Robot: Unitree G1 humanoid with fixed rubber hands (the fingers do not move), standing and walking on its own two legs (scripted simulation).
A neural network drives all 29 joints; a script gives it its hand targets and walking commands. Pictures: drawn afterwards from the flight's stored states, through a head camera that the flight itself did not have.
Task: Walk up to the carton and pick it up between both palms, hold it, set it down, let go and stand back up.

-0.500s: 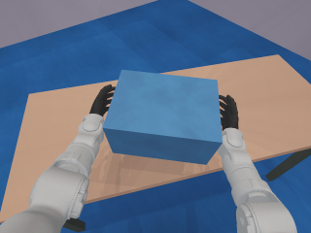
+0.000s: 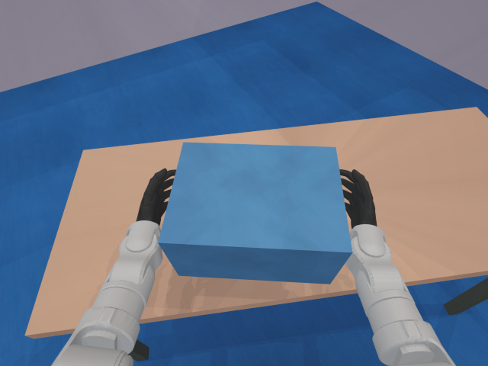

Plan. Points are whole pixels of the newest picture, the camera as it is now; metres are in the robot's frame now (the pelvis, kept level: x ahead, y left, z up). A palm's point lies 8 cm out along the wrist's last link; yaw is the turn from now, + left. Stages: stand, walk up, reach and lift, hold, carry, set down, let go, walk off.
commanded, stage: reach and lift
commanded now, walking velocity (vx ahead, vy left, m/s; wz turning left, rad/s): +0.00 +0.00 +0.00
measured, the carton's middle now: (255, 212) +0.35 -0.06 +0.03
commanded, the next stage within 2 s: hold in 1.82 s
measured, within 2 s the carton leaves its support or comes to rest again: neither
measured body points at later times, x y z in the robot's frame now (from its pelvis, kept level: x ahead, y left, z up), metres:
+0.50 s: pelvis -0.01 +0.00 +0.01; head -0.04 +0.02 +0.45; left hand +0.37 +0.14 +0.10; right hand +0.33 -0.21 +0.10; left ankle +0.00 +0.12 -0.74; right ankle -0.02 -0.15 -0.74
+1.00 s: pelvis -0.01 -0.02 +0.01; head -0.03 +0.00 +0.46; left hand +0.35 +0.15 +0.12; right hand +0.35 -0.21 +0.11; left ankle +0.00 +0.12 -0.74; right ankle -0.02 -0.15 -0.74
